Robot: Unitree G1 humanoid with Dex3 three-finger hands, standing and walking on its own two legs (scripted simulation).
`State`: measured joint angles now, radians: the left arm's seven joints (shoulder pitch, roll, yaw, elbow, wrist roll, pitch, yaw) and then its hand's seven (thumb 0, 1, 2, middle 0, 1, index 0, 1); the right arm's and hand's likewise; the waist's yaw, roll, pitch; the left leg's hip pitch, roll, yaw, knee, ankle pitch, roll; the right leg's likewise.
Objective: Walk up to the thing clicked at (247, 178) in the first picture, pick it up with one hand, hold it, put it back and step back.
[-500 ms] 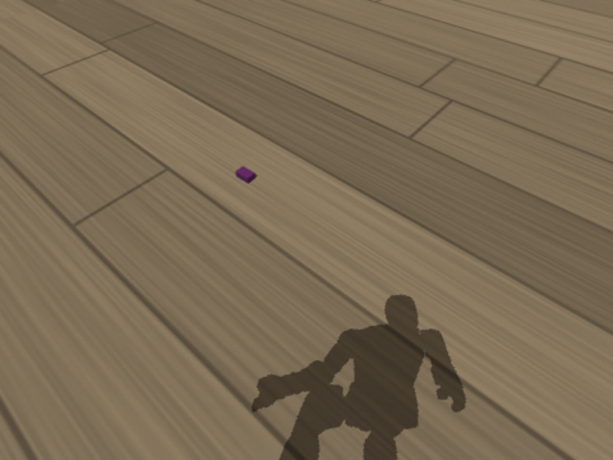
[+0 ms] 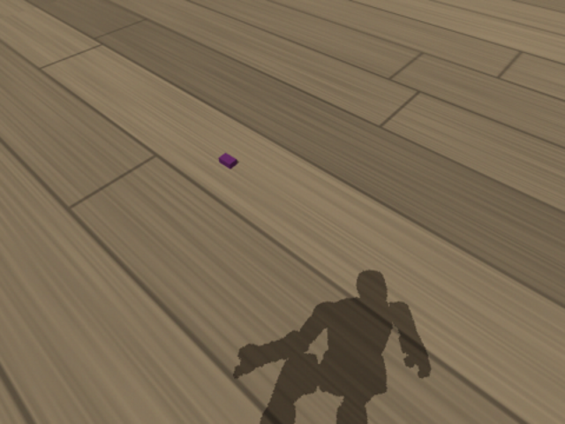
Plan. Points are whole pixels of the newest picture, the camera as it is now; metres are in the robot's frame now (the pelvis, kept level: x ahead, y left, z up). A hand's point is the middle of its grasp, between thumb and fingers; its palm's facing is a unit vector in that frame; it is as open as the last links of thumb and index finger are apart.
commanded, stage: stand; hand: left
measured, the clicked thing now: (227, 160) +1.43 +0.30 -0.77
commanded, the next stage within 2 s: walk up in 0.62 s
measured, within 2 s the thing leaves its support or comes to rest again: neither
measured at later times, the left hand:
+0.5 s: hand out of the picture +0.08 +0.25 -0.16, palm faces -0.01 -0.94 -0.34, open 7.4 cm
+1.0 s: hand out of the picture +0.14 +0.40 -0.17, palm faces -0.18 -0.85 -0.50, open 7.4 cm
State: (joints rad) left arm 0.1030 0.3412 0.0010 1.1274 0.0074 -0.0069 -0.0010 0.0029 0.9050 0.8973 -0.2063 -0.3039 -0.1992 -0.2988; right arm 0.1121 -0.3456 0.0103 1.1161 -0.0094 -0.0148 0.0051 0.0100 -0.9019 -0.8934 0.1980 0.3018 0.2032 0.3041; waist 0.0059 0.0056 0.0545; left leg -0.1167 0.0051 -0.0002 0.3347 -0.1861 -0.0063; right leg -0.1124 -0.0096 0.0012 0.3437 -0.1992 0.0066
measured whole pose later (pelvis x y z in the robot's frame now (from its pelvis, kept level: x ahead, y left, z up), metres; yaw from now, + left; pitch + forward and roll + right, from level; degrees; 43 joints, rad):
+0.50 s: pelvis +0.00 +0.00 +0.00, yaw +0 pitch -2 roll +0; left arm 0.11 0.34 0.00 1.13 0.01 -0.01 0.00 0.00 0.90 0.90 -0.21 -0.30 -0.20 -0.30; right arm 0.11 -0.35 0.01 1.12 -0.01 -0.01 0.00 0.01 -0.90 -0.89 0.20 0.30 0.20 0.30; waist 0.00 0.00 0.05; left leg -0.11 0.01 0.00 0.33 -0.19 -0.01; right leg -0.10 -0.01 0.00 0.33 -0.20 0.01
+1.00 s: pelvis +0.07 +0.10 -0.03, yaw -9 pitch -1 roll +1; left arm 0.30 0.46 0.07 1.02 0.02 -0.02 0.03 0.01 0.90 0.90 -0.21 -0.30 -0.20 -0.30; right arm 0.19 -0.45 -0.13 0.85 -0.06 -0.01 0.11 0.01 -0.90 -0.89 0.20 0.30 0.20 0.30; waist -0.02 0.00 0.05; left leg -0.37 0.04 0.01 0.67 -0.30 -0.02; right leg -0.35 -0.05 0.15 0.94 -0.51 -0.05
